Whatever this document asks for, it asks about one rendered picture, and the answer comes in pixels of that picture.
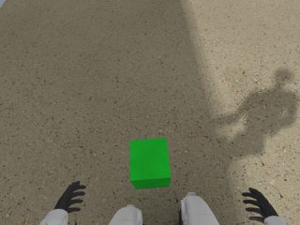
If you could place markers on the robot right shin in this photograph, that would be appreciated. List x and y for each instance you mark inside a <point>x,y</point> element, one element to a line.
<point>189,194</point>

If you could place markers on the right robot forearm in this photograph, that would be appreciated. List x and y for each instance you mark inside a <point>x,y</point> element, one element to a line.
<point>275,220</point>

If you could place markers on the robot right thigh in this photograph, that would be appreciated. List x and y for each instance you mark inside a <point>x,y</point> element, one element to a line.
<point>195,211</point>

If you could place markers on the carton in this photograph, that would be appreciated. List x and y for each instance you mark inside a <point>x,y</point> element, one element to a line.
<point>149,165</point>

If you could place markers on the robot left hand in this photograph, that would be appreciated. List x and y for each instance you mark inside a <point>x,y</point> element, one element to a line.
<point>65,200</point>

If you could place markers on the left robot forearm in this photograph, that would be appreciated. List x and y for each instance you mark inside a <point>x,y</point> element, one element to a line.
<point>56,217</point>

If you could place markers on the robot right hand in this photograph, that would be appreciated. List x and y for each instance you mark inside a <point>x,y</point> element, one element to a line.
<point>265,208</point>

